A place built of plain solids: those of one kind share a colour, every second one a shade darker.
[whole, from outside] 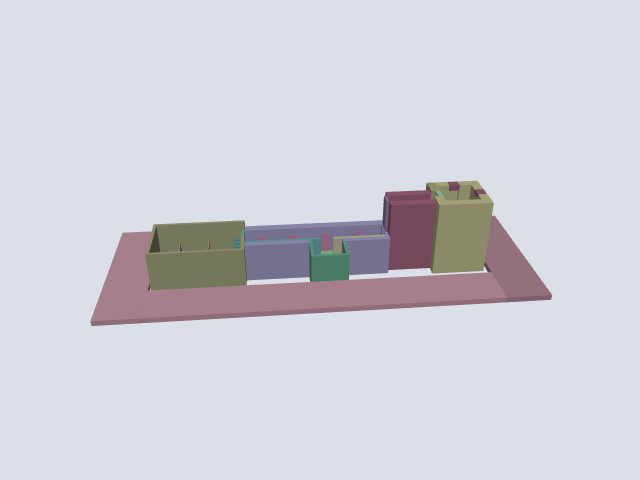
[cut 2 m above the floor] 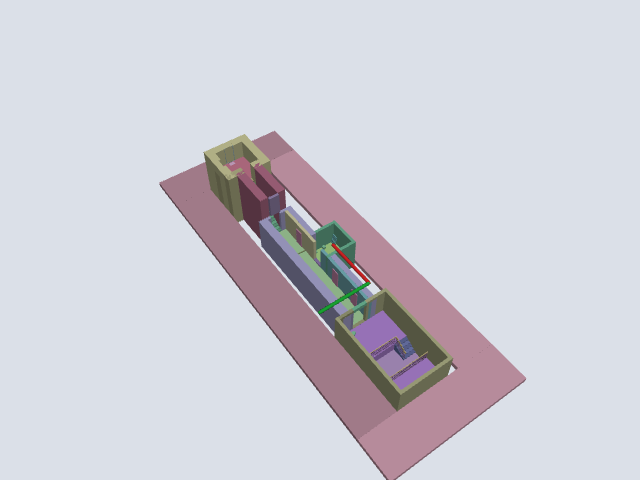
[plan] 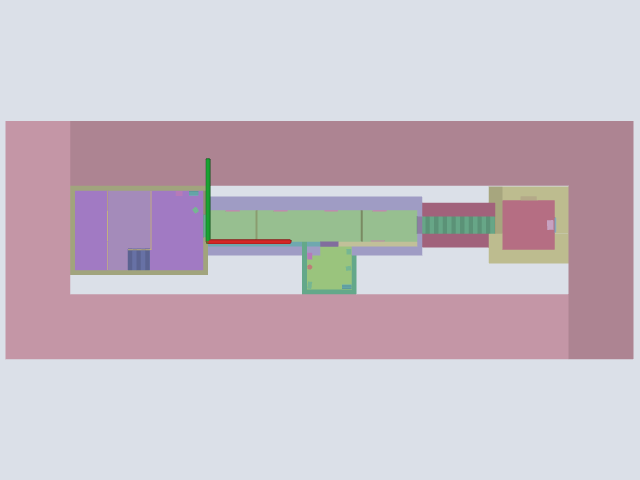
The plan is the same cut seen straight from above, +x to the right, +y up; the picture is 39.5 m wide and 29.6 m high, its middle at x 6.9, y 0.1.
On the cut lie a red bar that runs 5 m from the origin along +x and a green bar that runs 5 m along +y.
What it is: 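The cellars of a tenement of about 1900; a stair goes down from the street door to a corridor between the tenants' compartments, with raised sills and pipes across the floor, and on to a boiler room with a railed pit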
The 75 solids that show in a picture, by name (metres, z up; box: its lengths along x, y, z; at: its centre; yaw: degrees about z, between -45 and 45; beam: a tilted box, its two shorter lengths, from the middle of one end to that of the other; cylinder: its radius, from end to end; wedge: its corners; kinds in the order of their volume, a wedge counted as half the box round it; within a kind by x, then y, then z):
{
 "ground_garden_1": {"box": [4.0, 14.69, 0.5], "at": [-10.5, 0.1, -0.27]},
 "ground_garden_2": {"box": [30.73, 4.0, 0.5], "at": [6.86, -5.25, -0.27]},
 "ground_garden_3": {"box": [30.73, 4.0, 0.5], "at": [6.86, 5.44, -0.27]},
 "ground_garden_4": {"box": [4.0, 14.69, 0.5], "at": [24.23, 0.1, -0.27]},
 "flightA_1": {"box": [4.55, 1.08, 1.82], "at": [15.44, 1.02, -0.59]},
 "flightA_2": {"box": [4.28, 1.08, 1.99], "at": [15.57, 1.02, -0.51]},
 "flightA_3": {"box": [4.02, 1.08, 2.15], "at": [15.71, 1.02, -0.43]},
 "flightA_4": {"box": [3.75, 1.08, 2.31], "at": [15.84, 1.02, -0.35]},
 "flightA_5": {"box": [3.48, 1.08, 2.48], "at": [15.98, 1.02, -0.26]},
 "flightA_6": {"box": [3.21, 1.08, 2.65], "at": [16.11, 1.02, -0.18]},
 "flightA_7": {"box": [2.95, 1.08, 2.82], "at": [16.24, 1.02, -0.09]},
 "flightA_8": {"box": [2.68, 1.08, 2.98], "at": [16.38, 1.02, -0.01]},
 "flightA_9": {"box": [2.41, 1.08, 3.15], "at": [16.51, 1.02, 0.07]},
 "flightA_10": {"box": [2.15, 1.08, 3.31], "at": [16.64, 1.02, 0.15]},
 "flightA_11": {"box": [1.88, 1.08, 3.48], "at": [16.78, 1.02, 0.24]},
 "flightA_12": {"box": [1.61, 1.08, 3.64], "at": [16.91, 1.02, 0.32]},
 "flightA_13": {"box": [1.35, 1.08, 3.82], "at": [17.04, 1.02, 0.41]},
 "flightA_14": {"box": [1.08, 1.08, 3.99], "at": [17.18, 1.02, 0.49]},
 "flightA_15": {"box": [0.81, 1.08, 4.16], "at": [17.31, 1.02, 0.58]},
 "flightA_16": {"box": [0.54, 1.08, 4.33], "at": [17.44, 1.02, 0.66]},
 "flightA_17": {"box": [0.28, 1.08, 4.5], "at": [17.58, 1.02, 0.75]},
 "wall_vestibule_1": {"box": [0.85, 1.84, 7.18], "at": [17.73, -0.43, 2.49]},
 "wall_vestibule_2": {"box": [0.85, 1.85, 7.18], "at": [17.73, 2.48, 2.49]},
 "wall_vestibule_3": {"box": [0.45, 1.06, 4.28], "at": [17.93, 1.02, 1.04]},
 "wall_vestibule_4": {"box": [1.96, 0.85, 7.18], "at": [18.29, 2.98, 2.49]},
 "wall_vestibule_5": {"box": [4.92, 0.85, 7.18], "at": [19.77, -0.93, 2.49]},
 "wall_vestibule_6": {"box": [1.0, 0.85, 5.23], "at": [19.77, 2.98, 1.51]},
 "wall_vestibule_7": {"box": [1.0, 0.6, 1.4], "at": [19.77, 3.1, 4.82]},
 "wall_vestibule_8": {"box": [1.96, 0.85, 7.18], "at": [21.25, 2.98, 2.49]},
 "wall_vestibule_9": {"box": [0.85, 1.88, 7.18], "at": [21.8, -0.41, 2.49]},
 "wall_vestibule_10": {"box": [0.85, 1.88, 7.18], "at": [21.8, 2.46, 2.49]},
 "wall_vestibule_11": {"box": [0.81, 1.0, 2.5], "at": [21.82, 1.02, 4.42]},
 "wall_corridor_1": {"box": [6.39, 0.55, 3.7], "at": [2.9, -0.57, 0.75]},
 "wall_corridor_2": {"box": [13.5, 0.85, 3.7], "at": [6.45, 2.35, 0.75]},
 "wall_corridor_3": {"box": [0.82, 0.55, 1.1], "at": [6.5, -0.57, -0.55]},
 "wall_corridor_4": {"box": [4.35, 0.55, 3.7], "at": [11.03, -0.57, 0.75]},
 "wall_corridor_5": {"box": [0.3, 1.34, 3.7], "at": [13.05, -0.18, 0.75]},
 "wall_stair_1": {"box": [4.51, 0.85, 6.88], "at": [15.45, 0.07, 2.34]},
 "wall_stair_2": {"box": [4.51, 0.85, 6.88], "at": [15.45, 1.98, 2.34]},
 "floor_vestibule_1": {"box": [3.24, 3.07, 4.68], "at": [19.77, 1.02, 0.84]},
 "floor_boiler_1": {"box": [2.07, 4.92, 1.5], "at": [-7.17, 0.69, -0.75]},
 "floor_boiler_2": {"box": [3.3, 4.92, 1.5], "at": [-1.94, 0.69, -0.75]},
 "floor_corridor_1": {"box": [12.92, 1.95, 1.5], "at": [6.45, 0.96, -0.75]},
 "wall_boiler_1": {"box": [0.3, 5.5, 4.0], "at": [-8.35, 0.69, 0.9]},
 "wall_boiler_2": {"box": [8.5, 0.3, 4.0], "at": [-4.25, -1.91, 0.9]},
 "wall_boiler_3": {"box": [8.5, 0.3, 4.0], "at": [-4.25, 3.29, 0.9]},
 "wall_boiler_4": {"box": [0.3, 2.33, 4.0], "at": [-0.15, -0.9, 0.9]},
 "wall_boiler_5": {"box": [0.3, 1.4, 1.1], "at": [-0.15, 0.96, -0.55]},
 "wall_boiler_6": {"box": [0.3, 1.78, 4.0], "at": [-0.15, 2.55, 0.9]},
 "floor_comp_1": {"box": [2.78, 2.67, 1.5], "at": [7.47, -1.62, -0.75]},
 "wall_comp_1": {"box": [0.3, 3.25, 3.7], "at": [5.94, -1.62, 0.75]},
 "wall_comp_2": {"box": [3.36, 0.3, 3.7], "at": [7.47, -3.1, 0.75]},
 "wall_comp_3": {"box": [0.3, 3.25, 3.7], "at": [9.0, -1.62, 0.75]},
 "wall_corridor_w0a_1": {"box": [7.21, 0.3, 3.7], "at": [3.31, -0.15, 0.75]},
 "floor_pit_1": {"box": [2.59, 4.92, 0.5], "at": [-4.87, 0.69, -1.25]},
 "wall_corridor_w2a_1": {"box": [5.17, 0.3, 3.7], "at": [10.62, -0.15, 0.75]},
 "flightP_1": {"box": [1.35, 1.34, 0.67], "at": [-4.24, -1.1, -1.17]},
 "flightP_2": {"box": [1.08, 1.34, 0.83], "at": [-4.11, -1.1, -1.09]},
 "flightP_3": {"box": [0.81, 1.34, 1.0], "at": [-3.98, -1.1, -1.0]},
 "flightP_4": {"box": [0.54, 1.34, 1.17], "at": [-3.84, -1.1, -0.92]},
 "flightP_5": {"box": [0.28, 1.34, 1.34], "at": [-3.71, -1.1, -0.83]},
 "wall_over_stair_1": {"box": [0.3, 1.06, 2.92], "at": [13.05, 1.02, 4.31]},
 "wall_head_vestibule_1": {"box": [1.0, 0.85, 0.55], "at": [19.77, 2.98, 5.8]},
 "wall_head_vestibule_2": {"box": [0.85, 1.0, 0.4], "at": [21.8, 1.02, 5.87]},
 "floor_sill_corridor_1": {"box": [1.14, 0.32, 1.6], "at": [7.47, -0.15, -0.7]},
 "cellar_door_1": {"box": [0.85, 0.07, 1.94], "at": [1.71, 0.04, 0.98]},
 "cellar_door_2": {"box": [0.85, 0.07, 1.94], "at": [4.55, 0.04, 0.98]},
 "cellar_door_3": {"box": [0.85, 0.07, 1.94], "at": [7.59, 1.9, 0.98]},
 "cellar_door_4": {"box": [0.85, 0.07, 1.94], "at": [10.46, 0.04, 0.98]},
 "wall_over_boiler_1": {"box": [0.3, 1.4, 0.4], "at": [-0.15, 0.96, 2.7]},
 "pipe_1": {"box": [0.12, 1.93, 0.17], "at": [2.99, 0.96, -0.02]},
 "pipe_2": {"box": [0.12, 1.93, 0.16], "at": [9.47, 0.96, -0.02]},
 "mat_1": {"box": [0.4, 0.6, 0.06], "at": [21.1, 1.02, 3.15], "yaw": 2.1},
 "rail_1": {"box": [0.06, 3.64, 0.06], "at": [-3.52, 1.31, 1.0]},
 "stair_window_1": {"box": [1.0, 0.28, 0.035], "at": [19.77, 2.67, 4.14]}
}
